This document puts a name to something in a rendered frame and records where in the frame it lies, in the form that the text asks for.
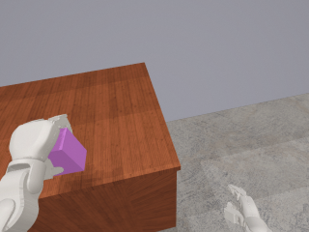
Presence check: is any right robot hand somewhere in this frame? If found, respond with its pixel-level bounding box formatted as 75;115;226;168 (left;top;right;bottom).
224;184;261;228

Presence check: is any sponge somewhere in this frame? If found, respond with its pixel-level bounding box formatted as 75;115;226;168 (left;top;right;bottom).
48;128;87;177

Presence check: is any robot right forearm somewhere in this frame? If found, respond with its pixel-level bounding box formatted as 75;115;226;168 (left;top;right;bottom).
242;216;272;232

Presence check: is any robot left forearm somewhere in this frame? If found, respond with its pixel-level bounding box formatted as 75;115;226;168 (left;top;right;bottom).
0;158;47;232

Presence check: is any table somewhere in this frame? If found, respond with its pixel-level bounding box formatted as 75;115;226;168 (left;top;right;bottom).
0;62;182;232

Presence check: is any left robot hand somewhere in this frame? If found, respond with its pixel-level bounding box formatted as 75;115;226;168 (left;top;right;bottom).
9;114;73;180

